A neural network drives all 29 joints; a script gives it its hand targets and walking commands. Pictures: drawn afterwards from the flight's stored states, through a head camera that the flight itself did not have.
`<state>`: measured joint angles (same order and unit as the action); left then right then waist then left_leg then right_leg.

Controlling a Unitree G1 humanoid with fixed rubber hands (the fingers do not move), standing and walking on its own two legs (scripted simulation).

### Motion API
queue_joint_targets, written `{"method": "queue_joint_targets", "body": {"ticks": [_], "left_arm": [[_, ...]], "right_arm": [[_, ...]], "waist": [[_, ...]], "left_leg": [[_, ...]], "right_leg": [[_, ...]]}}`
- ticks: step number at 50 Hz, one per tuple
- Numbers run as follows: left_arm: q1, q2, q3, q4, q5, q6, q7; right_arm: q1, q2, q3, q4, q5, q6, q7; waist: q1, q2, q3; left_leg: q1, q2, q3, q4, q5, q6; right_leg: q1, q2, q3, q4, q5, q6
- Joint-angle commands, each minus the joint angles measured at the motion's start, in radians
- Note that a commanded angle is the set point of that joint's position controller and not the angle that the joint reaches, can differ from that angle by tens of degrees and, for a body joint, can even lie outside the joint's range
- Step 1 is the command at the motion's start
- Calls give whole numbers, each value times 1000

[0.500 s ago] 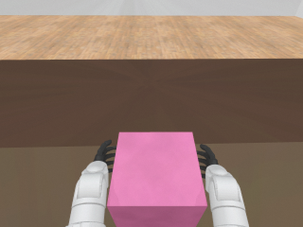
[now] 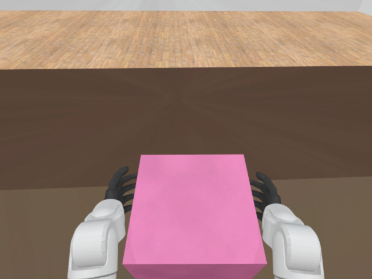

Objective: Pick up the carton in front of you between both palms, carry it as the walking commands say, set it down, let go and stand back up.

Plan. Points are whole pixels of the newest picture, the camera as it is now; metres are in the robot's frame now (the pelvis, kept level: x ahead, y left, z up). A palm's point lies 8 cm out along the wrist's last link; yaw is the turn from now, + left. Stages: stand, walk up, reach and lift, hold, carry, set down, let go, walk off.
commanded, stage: carry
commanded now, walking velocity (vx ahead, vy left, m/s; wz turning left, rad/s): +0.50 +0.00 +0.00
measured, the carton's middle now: (192, 226) +0.26 +0.00 +0.02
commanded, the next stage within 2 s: none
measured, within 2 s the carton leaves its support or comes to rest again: neither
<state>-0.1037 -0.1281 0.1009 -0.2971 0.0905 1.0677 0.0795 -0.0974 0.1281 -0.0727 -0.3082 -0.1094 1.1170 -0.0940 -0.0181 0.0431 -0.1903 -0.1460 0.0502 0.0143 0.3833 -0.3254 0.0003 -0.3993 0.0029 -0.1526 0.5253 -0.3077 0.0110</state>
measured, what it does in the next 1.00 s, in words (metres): walks ahead: right foot, then left foot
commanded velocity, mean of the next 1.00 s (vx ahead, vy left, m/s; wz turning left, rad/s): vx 0.50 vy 0.00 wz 0.00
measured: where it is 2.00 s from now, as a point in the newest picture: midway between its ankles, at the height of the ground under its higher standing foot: (169, 163)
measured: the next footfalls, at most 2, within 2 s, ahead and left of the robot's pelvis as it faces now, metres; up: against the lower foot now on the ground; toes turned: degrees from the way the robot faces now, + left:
right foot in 0.04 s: +0.10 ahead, -0.10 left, +0.00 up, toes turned -9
left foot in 0.42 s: +0.41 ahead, +0.13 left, +0.00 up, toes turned +15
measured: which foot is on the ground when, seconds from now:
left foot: down 0.00-0.04, up 0.06-0.40, down 0.42-0.98, up 1.00-1.00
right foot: up 0.00-0.02, down 0.04-0.44, up 0.46-0.94, down 0.96-1.00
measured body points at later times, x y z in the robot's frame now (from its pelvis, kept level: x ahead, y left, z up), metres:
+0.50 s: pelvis +0.29 +0.05 -0.02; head +0.27 +0.07 +0.43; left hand +0.55 +0.21 +0.06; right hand +0.55 -0.09 +0.06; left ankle +0.38 +0.12 -0.74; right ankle +0.10 -0.08 -0.68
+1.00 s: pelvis +0.63 +0.05 -0.03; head +0.61 +0.04 +0.42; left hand +0.88 +0.22 +0.07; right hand +0.90 -0.08 +0.06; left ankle +0.40 +0.13 -0.70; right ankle +0.76 -0.02 -0.75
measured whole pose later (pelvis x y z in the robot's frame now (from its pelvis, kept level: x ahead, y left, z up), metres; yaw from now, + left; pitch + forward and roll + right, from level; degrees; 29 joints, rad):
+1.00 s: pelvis +0.63 +0.05 -0.03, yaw +4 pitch +2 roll -2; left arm -0.07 -0.13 0.05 -0.48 0.06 1.20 0.12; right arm -0.04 0.13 -0.07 -0.51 -0.07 1.24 -0.12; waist 0.02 0.04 -0.11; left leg 0.00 0.08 0.14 0.76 -0.49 0.00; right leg -0.50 -0.03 -0.26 0.60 -0.15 -0.09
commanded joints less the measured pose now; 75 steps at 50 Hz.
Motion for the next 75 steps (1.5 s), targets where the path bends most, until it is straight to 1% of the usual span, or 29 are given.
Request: {"method": "queue_joint_targets", "body": {"ticks": [1,2,3,4,6,8,12,18,21,22,23,24,27,30,40,44,47,48,49,50,51,53,55,58,69,71,73,74,75], "left_arm": [[-276,-883,-691,-80,-304,80,-122],[-251,-874,-685,-108,-304,94,-117],[-231,-854,-674,-135,-291,105,-112],[-246,-842,-657,-142,-294,117,-104],[-322,-849,-670,-202,-325,137,-97],[-355,-856,-699,-220,-356,146,-95],[-349,-825,-717,-218,-383,162,-101],[-314,-773,-689,-190,-378,185,-103],[-303,-775,-693,-197,-365,189,-104],[-311,-778,-703,-215,-364,189,-108],[-335,-779,-701,-255,-362,189,-116],[-348,-819,-718,-231,-368,183,-123],[-356,-928,-733,-196,-366,137,-144],[-288,-948,-740,-165,-335,100,-143],[-263,-855,-749,-252,-327,116,-116],[-290,-811,-737,-285,-352,149,-114],[-261,-775,-699,-230,-341,165,-112],[-273,-775,-698,-236,-340,166,-114],[-284,-773,-690,-231,-350,166,-117],[-268,-783,-689,-199,-354,164,-122],[-291,-819,-706,-208,-372,160,-129],[-380,-880,-732,-216,-391,139,-143],[-449,-900,-740,-178,-395,117,-143],[-459,-851,-726,-129,-377,93,-139],[-739,-623,-548,110,-284,75,-11],[-801,-627,-526,166,-293,73,3],[-877,-640,-520,185,-292,70,12],[-932,-654,-510,171,-295,67,18],[-935,-686,-488,205,-300,73,20]], "right_arm": [[-394,798,675,-207,353,28,157],[-375,791,680,-216,356,45,154],[-405,794,688,-270,371,64,154],[-452,774,696,-296,385,83,153],[-485,788,690,-294,414,95,152],[-434,796,679,-244,408,99,140],[-383,766,633,-231,350,102,107],[-363,726,605,-225,327,124,88],[-333,729,597,-221,331,127,101],[-328,728,603,-231,329,126,110],[-351,754,616,-214,341,116,118],[-370,791,631,-234,361,106,129],[-415,893,671,-254,374,67,156],[-400,909,705,-256,388,41,176],[-328,784,689,-292,386,61,172],[-349,743,676,-316,378,89,152],[-343,705,658,-294,363,108,142],[-348,695,655,-297,356,108,141],[-374,704,662,-325,363,113,137],[-383,721,668,-319,366,120,139],[-377,743,667,-280,352,114,139],[-441,813,674,-270,349,91,141],[-468,831,666,-225,339,65,139],[-484,808,663,-155,315,36,122],[-852,590,526,42,331,30,27],[-884,562,473,91,317,29,14],[-896,580,424,167,310,23,8],[-920,589,405,199,308,18,5],[-960,590,395,213,308,13,3]], "waist": [[11,53,-128],[25,-7,-163],[42,-261,-183],[45,-316,-144],[41,-130,-85],[32,-84,-65],[30,-128,-28],[36,-207,53],[-1,-122,-108],[-9,-2,-161],[-7,261,-215],[-2,210,-193],[11,1,-171],[12,38,-148],[3,65,26],[3,90,56],[31,101,-70],[62,56,-120],[64,-166,-190],[74,-348,-204],[68,-263,-197],[39,-94,-161],[22,-91,-141],[28,-113,-89],[70,-166,4],[30,-194,-38],[-53,-110,-176],[-59,32,-265],[-31,263,-288]], "left_leg": [[-157,117,-12,37,98,78],[-293,88,36,173,47,44],[-537,2,125,457,-108,-7],[-704,-30,92,619,-223,3],[-746,67,11,760,-175,20],[-695,100,11,665,-20,7],[-536,58,107,399,133,-19],[-328,11,215,158,265,11],[105,-46,277,113,147,30],[256,146,-40,2,-108,70],[390,412,-534,-171,-241,201],[361,419,-557,-209,-120,220],[204,316,-247,-184,89,142],[134,264,-75,-224,111,103],[244,176,122,-224,499,123],[248,176,164,-190,659,97],[194,123,258,180,876,53],[31,97,236,386,685,38],[-259,17,202,705,366,3],[-460,-107,99,925,-140,-15],[-530,-46,-4,1047,-145,15],[-518,39,-26,1005,-50,52],[-472,64,-24,874,30,52],[-484,69,25,715,85,36],[-491,-5,138,208,328,66],[-340,-18,133,171,314,86],[-23,-82,202,117,240,67],[179,31,3,116,61,81],[275,286,-489,3,48,172]], "right_leg": [[362,18,-68,-147,100,-5],[530,-88,73,-171,47,-34],[672,-339,464,-259,-126,-136],[683,-480,703,-309,-171,-253],[564,-448,608,-321,-62,-255],[478,-388,434,-394,-69,-191],[369,-279,166,-411,72,-141],[332,-246,31,-337,317,-101],[238,-169,-91,78,508,-43],[62,-129,-79,313,313,-7],[-187,1,-62,607,-77,25],[-274,-33,97,739,-144,-6],[-258,-145,160,690,19,-49],[-226,-142,105,577,103,-32],[-339,-102,-24,153,287,-12],[-158,-68,-67,14,351,-59],[216,47,-168,-23,238,-63],[417,-1,-103,-29,141,-55],[607,-299,370,-77,6,-166],[671,-428,725,-269,34,-276],[636,-423,643,-264,137,-280],[469,-362,448,-246,245,-223],[357,-311,317,-286,94,-170],[279,-277,190,-320,99,-178],[407,-199,43,-194,406,-169],[407,-216,39,-108,569,-140],[366,-153,-47,224,621,-82],[182,-110,-20,456,372,-60],[-66,22,15,707,-59,-33]]}}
